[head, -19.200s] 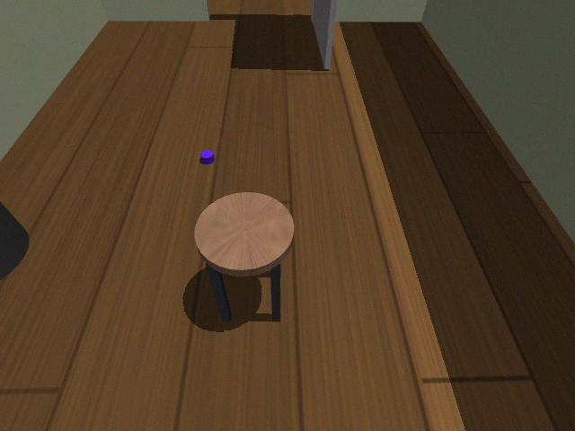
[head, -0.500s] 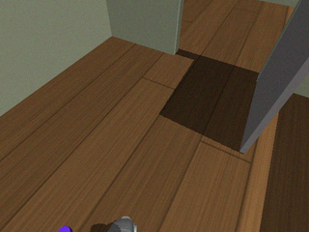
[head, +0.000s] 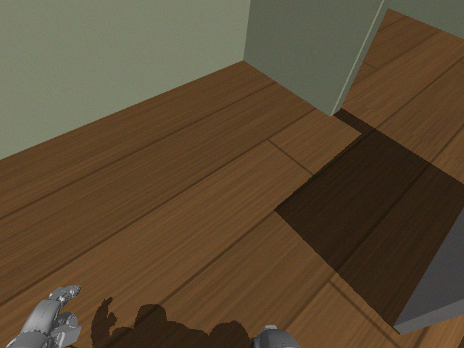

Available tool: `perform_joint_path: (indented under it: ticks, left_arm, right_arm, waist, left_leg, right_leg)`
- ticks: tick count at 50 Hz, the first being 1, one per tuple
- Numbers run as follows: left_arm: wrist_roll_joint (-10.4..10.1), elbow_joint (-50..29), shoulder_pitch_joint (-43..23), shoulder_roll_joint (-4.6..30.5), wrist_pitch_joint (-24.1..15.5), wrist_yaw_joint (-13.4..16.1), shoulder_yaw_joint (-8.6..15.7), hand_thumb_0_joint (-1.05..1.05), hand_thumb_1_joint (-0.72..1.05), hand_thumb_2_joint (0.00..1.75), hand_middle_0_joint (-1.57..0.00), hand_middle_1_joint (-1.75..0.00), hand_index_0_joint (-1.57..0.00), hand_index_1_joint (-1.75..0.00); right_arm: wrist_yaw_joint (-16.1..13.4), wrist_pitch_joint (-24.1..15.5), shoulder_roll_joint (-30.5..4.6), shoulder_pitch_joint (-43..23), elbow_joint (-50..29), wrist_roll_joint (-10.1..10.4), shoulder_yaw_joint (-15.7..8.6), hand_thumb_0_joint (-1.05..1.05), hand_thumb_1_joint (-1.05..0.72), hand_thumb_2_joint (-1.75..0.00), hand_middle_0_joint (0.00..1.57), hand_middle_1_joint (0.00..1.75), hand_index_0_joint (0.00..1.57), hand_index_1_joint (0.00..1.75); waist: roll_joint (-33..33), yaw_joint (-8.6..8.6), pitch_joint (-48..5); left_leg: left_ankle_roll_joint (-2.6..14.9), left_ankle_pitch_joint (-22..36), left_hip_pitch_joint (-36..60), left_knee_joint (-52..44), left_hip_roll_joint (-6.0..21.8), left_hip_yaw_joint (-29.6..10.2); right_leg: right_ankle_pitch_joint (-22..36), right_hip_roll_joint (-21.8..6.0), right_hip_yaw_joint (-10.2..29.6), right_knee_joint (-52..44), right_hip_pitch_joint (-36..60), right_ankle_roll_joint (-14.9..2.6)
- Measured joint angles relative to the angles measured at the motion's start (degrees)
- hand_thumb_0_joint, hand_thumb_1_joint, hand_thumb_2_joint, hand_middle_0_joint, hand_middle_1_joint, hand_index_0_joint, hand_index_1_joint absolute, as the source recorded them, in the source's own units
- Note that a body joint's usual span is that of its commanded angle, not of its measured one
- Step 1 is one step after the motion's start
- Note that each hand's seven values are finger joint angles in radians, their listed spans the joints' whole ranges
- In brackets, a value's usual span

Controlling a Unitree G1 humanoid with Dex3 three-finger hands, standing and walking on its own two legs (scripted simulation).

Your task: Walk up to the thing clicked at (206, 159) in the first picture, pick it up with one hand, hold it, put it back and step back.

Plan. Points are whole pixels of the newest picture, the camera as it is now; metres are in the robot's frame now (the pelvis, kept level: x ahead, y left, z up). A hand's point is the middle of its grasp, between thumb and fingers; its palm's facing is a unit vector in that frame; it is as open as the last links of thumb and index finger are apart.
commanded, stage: walk up
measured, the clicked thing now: out of the picture +0.18 +0.51 -0.74
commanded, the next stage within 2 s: none
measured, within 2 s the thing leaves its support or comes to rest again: neither
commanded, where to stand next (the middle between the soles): +0.15 +0.00 m, yaw +51 degrees
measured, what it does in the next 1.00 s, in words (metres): steps to the right, turning left: right foot, then left foot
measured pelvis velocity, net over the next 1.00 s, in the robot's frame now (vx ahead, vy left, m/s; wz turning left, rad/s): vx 0.09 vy -0.10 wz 0.75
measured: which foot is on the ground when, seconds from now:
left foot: down 0.00-0.04, up 0.06-0.50, down 0.52-0.78, up 0.80-1.00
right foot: up 0.00-0.02, down 0.04-0.56, up 0.58-0.74, down 0.76-1.00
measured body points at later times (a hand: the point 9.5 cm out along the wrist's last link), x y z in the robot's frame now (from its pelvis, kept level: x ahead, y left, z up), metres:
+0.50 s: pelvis +0.10 -0.09 -0.01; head +0.15 -0.06 +0.44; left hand +0.02 +0.23 -0.12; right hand +0.34 -0.34 -0.11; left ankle +0.12 +0.04 -0.72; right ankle +0.13 -0.16 -0.73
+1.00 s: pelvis +0.09 -0.10 -0.01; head +0.12 -0.09 +0.44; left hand -0.11 +0.21 -0.08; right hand +0.39 -0.27 -0.12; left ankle +0.02 +0.05 -0.69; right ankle +0.21 -0.21 -0.73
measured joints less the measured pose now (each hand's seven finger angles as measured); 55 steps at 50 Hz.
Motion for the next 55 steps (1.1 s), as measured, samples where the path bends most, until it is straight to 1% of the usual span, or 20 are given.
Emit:
perform_joint_path:
  ticks: [1, 2, 3, 6, 8, 11, 17, 21, 26, 28, 31, 35, 38, 40, 42, 45, 47, 51, 53, 55]
  left_arm:
    - [-0.09, -0.34, 0.02, 0.12, -0.44, 0.23, 0.14, 0.00, 0.90, 0.90, -0.20, -0.30, -0.20, -0.30]
    - [0.00, -0.75, 0.01, 0.08, -1.05, 0.56, 0.29, 0.00, 0.90, 0.90, -0.20, -0.30, -0.20, -0.30]
    - [0.24, -1.07, -0.15, -0.40, -1.60, 1.03, 0.37, 0.00, 0.90, 0.90, -0.20, -0.30, -0.20, -0.30]
    - [0.27, -0.86, -0.01, -2.00, -1.58, 1.49, -0.61, 0.00, 0.90, 0.90, -0.20, -0.30, -0.20, -0.30]
    - [-0.07, -0.02, 1.03, -3.31, -1.53, 1.66, -1.47, 0.00, 0.90, 0.90, -0.20, -0.30, -0.20, -0.30]
    - [-0.71, 1.29, 3.66, -3.98, -1.85, 2.13, -2.62, 0.00, 0.90, 0.90, -0.20, -0.30, -0.20, -0.30]
    - [-1.31, 2.42, 7.63, -3.12, -2.73, 3.56, -3.01, 0.00, 0.90, 0.90, -0.20, -0.30, -0.21, -0.30]
    - [-1.38, 2.22, 8.75, -2.79, -2.22, 4.13, -3.31, 0.00, 0.90, 0.90, -0.20, -0.30, -0.21, -0.30]
    - [-1.26, 1.53, 9.58, -1.81, -1.58, 4.60, -3.60, 0.00, 0.90, 0.90, -0.20, -0.30, -0.21, -0.30]
    - [-1.61, 1.76, 8.70, -1.35, -1.25, 4.90, -3.45, 0.00, 0.90, 0.90, -0.20, -0.30, -0.21, -0.30]
    - [-1.95, 2.29, 6.68, -2.12, -0.30, 5.28, -3.78, 0.01, 0.90, 0.90, -0.20, -0.30, -0.21, -0.30]
    - [-2.47, 2.38, 5.78, -2.47, -1.16, 5.85, -3.70, 0.00, 0.90, 0.90, -0.20, -0.30, -0.21, -0.30]
    - [-2.34, 2.29, 5.74, -2.57, -2.44, 6.61, -3.42, 0.00, 0.90, 0.90, -0.20, -0.30, -0.21, -0.30]
    - [-1.18, 2.15, 6.23, -2.93, -3.43, 6.98, -3.34, 0.00, 0.90, 0.90, -0.20, -0.30, -0.21, -0.30]
    - [-0.48, 2.41, 6.78, -2.44, -3.50, 7.23, -3.47, 0.00, 0.90, 0.90, -0.20, -0.30, -0.21, -0.30]
    - [-0.17, 3.52, 7.25, -2.60, -3.61, 7.65, -3.20, 0.00, 0.90, 0.90, -0.21, -0.30, -0.21, -0.30]
    - [0.34, 3.84, 8.05, -1.97, -3.75, 7.46, -2.78, 0.00, 0.90, 0.90, -0.21, -0.30, -0.21, -0.30]
    - [1.06, 3.51, 9.76, 0.71, -3.57, 6.42, -1.57, 0.00, 0.90, 0.90, -0.21, -0.30, -0.21, -0.30]
    - [0.82, 3.52, 10.22, 2.04, -2.89, 5.85, -1.15, 0.00, 0.90, 0.90, -0.21, -0.30, -0.21, -0.30]
    - [0.37, 4.22, 10.33, 3.08, -1.79, 5.69, -0.69, 0.00, 0.90, 0.90, -0.20, -0.30, -0.21, -0.30]
  right_arm:
    - [-0.23, 0.28, -0.67, -0.06, -0.17, -0.07, -0.17, 0.00, -0.90, -0.90, 0.20, 0.30, 0.21, 0.30]
    - [-0.50, 0.61, -1.45, -0.35, -0.20, 0.01, -0.38, 0.00, -0.90, -0.90, 0.20, 0.30, 0.21, 0.30]
    - [-0.86, 1.16, -2.19, -1.37, 0.22, 0.23, -0.72, 0.00, -0.90, -0.90, 0.20, 0.30, 0.21, 0.30]
    - [-1.85, 2.91, -2.86, -4.64, 2.21, 0.41, -1.16, 0.00, -0.90, -0.90, 0.20, 0.30, 0.21, 0.30]
    - [-1.09, 2.94, -3.35, -5.95, 2.83, 0.57, -1.30, 0.01, -0.90, -0.90, 0.20, 0.30, 0.20, 0.30]
    - [0.61, 2.71, -3.56, -6.73, 2.28, -0.22, -1.26, 0.00, -0.91, -0.90, 0.20, 0.30, 0.20, 0.30]
    - [2.55, 4.21, -2.43, -9.63, 0.75, -0.68, -1.38, 0.00, -0.91, -0.90, 0.20, 0.30, 0.20, 0.30]
    - [3.06, 5.42, -1.92, -11.46, 0.07, -0.40, -1.65, 0.00, -0.91, -0.90, 0.20, 0.30, 0.20, 0.30]
    - [3.07, 6.03, -1.10, -12.87, -0.95, -0.35, -1.55, 0.00, -0.91, -0.90, 0.20, 0.30, 0.20, 0.30]
    - [2.69, 5.43, -0.59, -13.94, -1.74, -0.63, -1.50, 0.00, -0.90, -0.90, 0.20, 0.30, 0.20, 0.30]
    - [1.90, 5.04, -0.82, -14.59, -3.07, 0.29, -1.56, 0.00, -0.90, -0.90, 0.20, 0.30, 0.20, 0.30]
    - [1.52, 5.87, -0.73, -15.27, -3.91, -0.17, -1.22, 0.00, -0.90, -0.90, 0.20, 0.30, 0.21, 0.30]
    - [2.12, 6.75, -1.15, -15.69, -4.71, -0.96, -1.56, 0.00, -0.90, -0.90, 0.20, 0.30, 0.21, 0.30]
    - [2.22, 7.63, -1.61, -15.91, -4.41, -1.19, -2.23, 0.00, -0.90, -0.90, 0.20, 0.30, 0.21, 0.30]
    - [2.17, 8.43, -1.20, -15.88, -3.30, -1.60, -2.56, 0.00, -0.90, -0.90, 0.20, 0.30, 0.20, 0.30]
    - [3.25, 8.31, -2.15, -14.91, -2.05, -1.22, -3.19, 0.00, -0.90, -0.90, 0.20, 0.30, 0.20, 0.30]
    - [4.14, 7.93, -2.58, -14.02, -1.11, -0.76, -3.46, 0.00, -0.90, -0.90, 0.20, 0.30, 0.20, 0.30]
    - [4.83, 7.35, -2.58, -12.35, 1.90, -0.14, -3.29, 0.00, -0.90, -0.90, 0.20, 0.30, 0.20, 0.30]
    - [4.43, 6.48, -2.70, -11.52, 3.51, 0.16, -3.09, 0.00, -0.90, -0.90, 0.20, 0.30, 0.20, 0.30]
    - [3.33, 5.29, -2.17, -11.39, 5.06, -0.02, -3.05, 0.00, -0.90, -0.90, 0.20, 0.30, 0.20, 0.30]
  waist:
    - [0.55, 0.25, -0.01]
    - [1.37, 0.77, 0.19]
    - [2.81, 1.02, 0.96]
    - [4.33, 1.40, 1.96]
    - [5.25, 2.10, 1.76]
    - [6.26, 2.81, 0.78]
    - [6.15, 3.31, 3.52]
    - [6.08, 4.08, 5.35]
    - [4.73, 4.55, 4.91]
    - [2.54, 4.41, 6.05]
    - [3.98, 3.07, 6.50]
    - [5.31, 1.86, 4.64]
    - [7.08, 1.14, 3.66]
    - [9.16, 1.22, 3.22]
    - [8.34, 1.93, 2.81]
    - [8.88, 2.38, 2.75]
    - [8.88, 2.51, 2.61]
    - [7.33, 3.18, 1.95]
    - [6.37, 3.61, 1.46]
    - [3.80, 3.96, 2.03]
  left_leg:
    - [-0.41, -1.70, -0.52, 2.14, 0.14, -0.96]
    - [-0.14, -3.48, -1.77, 5.88, 0.37, -1.51]
    - [1.19, -4.46, -3.96, 11.93, 0.82, -1.41]
    - [3.44, -5.08, -12.06, 29.50, 0.56, 5.74]
    - [4.00, -2.11, -15.39, 33.03, 1.03, 10.14]
    - [3.52, 2.00, -18.19, 29.72, 2.31, 13.19]
    - [2.35, 5.92, -19.33, 18.98, 3.50, 13.48]
    - [2.94, 7.84, -17.20, 14.16, 3.58, 14.17]
    - [4.78, 4.18, -11.49, 8.34, 2.36, 15.93]
    - [4.26, 2.97, -11.44, 8.99, -0.03, 16.10]
    - [4.69, 3.42, -12.62, 10.95, -0.90, 13.18]
    - [3.93, 4.29, -14.11, 11.16, -1.69, 10.22]
    - [3.27, 4.08, -16.33, 13.43, -2.23, 7.73]
    - [3.78, 0.22, -18.50, 18.10, -2.68, 5.66]
    - [3.22, -5.66, -21.20, 27.60, -4.31, 6.55]
    - [2.08, -3.58, -23.19, 36.18, -3.06, 7.65]
    - [1.48, -2.11, -22.07, 34.01, -0.55, 8.78]
    - [1.40, -4.44, -16.07, 19.91, 3.03, 10.99]
    - [1.60, -2.59, -11.72, 11.70, 3.14, 12.21]
    - [1.67, 1.18, -10.35, 10.57, 0.82, 13.55]
  right_leg:
    - [0.77, 0.37, -0.21, -3.31, 1.96, -0.72]
    - [4.46, 0.86, -0.67, -5.19, 3.20, -0.46]
    - [4.92, 1.36, -2.07, -3.28, 3.11, 0.32]
    - [1.37, -0.03, -5.67, -0.80, 4.86, 0.42]
    - [1.25, -0.56, -7.59, -3.47, 7.63, -0.35]
    - [1.61, -0.47, -10.75, -7.70, 11.04, -1.29]
    - [-0.48, -0.86, -16.99, -9.52, 15.38, -2.39]
    - [-3.67, -1.93, -20.42, -6.41, 16.00, -2.28]
    - [-9.56, -5.02, -23.82, 1.70, 13.95, -1.65]
    - [-10.10, -7.63, -20.73, 9.43, 10.81, -0.31]
    - [-17.29, -4.23, -11.69, 20.22, 5.53, 1.63]
    - [-15.81, -2.82, -7.34, 16.17, 3.77, 0.90]
    - [-9.46, -1.17, -6.71, 5.73, 6.61, 0.09]
    - [-6.33, -0.74, -8.42, 5.10, 6.91, 1.30]
    - [-6.83, -2.65, -8.80, 5.49, 7.06, 1.42]
    - [-5.17, -4.87, -10.45, 1.89, 9.27, 1.65]
    - [-4.15, -6.13, -11.55, -0.27, 10.49, 1.83]
    - [-4.45, -8.77, -13.33, -0.76, 11.14, 1.76]
    - [-5.93, -10.32, -13.62, 1.63, 10.33, 1.82]
    - [-10.29, -12.41, -11.06, 7.34, 8.45, 0.41]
